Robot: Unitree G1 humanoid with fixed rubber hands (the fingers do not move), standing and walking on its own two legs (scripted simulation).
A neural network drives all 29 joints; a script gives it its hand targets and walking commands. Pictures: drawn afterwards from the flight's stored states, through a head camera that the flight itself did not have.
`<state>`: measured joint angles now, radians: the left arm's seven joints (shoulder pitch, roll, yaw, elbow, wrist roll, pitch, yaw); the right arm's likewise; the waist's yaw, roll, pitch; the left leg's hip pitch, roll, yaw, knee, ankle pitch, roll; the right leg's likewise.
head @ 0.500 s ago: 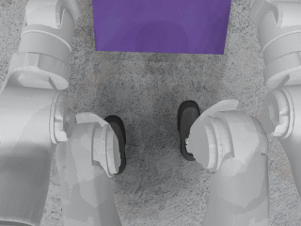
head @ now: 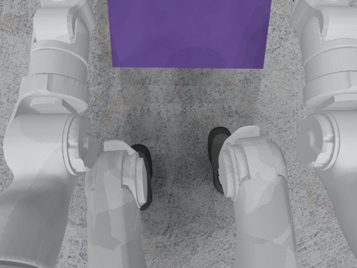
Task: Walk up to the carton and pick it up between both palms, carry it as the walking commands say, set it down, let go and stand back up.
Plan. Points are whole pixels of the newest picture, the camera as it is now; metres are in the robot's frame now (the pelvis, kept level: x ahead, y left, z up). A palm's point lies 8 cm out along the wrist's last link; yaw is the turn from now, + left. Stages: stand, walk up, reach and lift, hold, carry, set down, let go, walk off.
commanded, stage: reach and lift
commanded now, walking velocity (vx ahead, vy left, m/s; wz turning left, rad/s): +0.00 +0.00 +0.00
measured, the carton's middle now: out of the picture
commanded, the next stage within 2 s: none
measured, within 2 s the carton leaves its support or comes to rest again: neither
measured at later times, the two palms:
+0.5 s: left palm out of the picture +0.56 +0.12 -0.06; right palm out of the picture +0.52 -0.23 -0.06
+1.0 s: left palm out of the picture +0.54 +0.12 +0.01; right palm out of the picture +0.50 -0.22 +0.01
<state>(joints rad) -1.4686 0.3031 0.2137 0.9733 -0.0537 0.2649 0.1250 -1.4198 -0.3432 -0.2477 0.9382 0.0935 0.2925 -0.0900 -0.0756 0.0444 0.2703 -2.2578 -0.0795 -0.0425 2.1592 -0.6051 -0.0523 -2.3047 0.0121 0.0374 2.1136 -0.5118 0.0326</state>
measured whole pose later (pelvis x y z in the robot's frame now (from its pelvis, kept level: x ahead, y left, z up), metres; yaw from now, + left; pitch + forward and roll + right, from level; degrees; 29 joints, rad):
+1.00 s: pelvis +0.00 +0.00 +0.09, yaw +0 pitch +47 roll +1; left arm -1.21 0.12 0.40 0.81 0.15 0.36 0.13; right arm -1.13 -0.12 -0.46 0.71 -0.13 0.40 -0.15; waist -0.07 0.04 -0.13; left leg -2.12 -0.11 -0.07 1.82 -0.53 -0.06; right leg -2.16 0.06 0.07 1.79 -0.45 0.05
